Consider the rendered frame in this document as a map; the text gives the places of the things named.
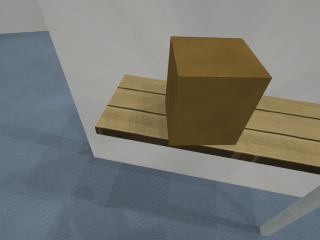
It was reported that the carton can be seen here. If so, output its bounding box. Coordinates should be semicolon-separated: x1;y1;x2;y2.
165;36;272;146

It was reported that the table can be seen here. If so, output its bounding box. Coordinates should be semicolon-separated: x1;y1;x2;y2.
95;74;320;237

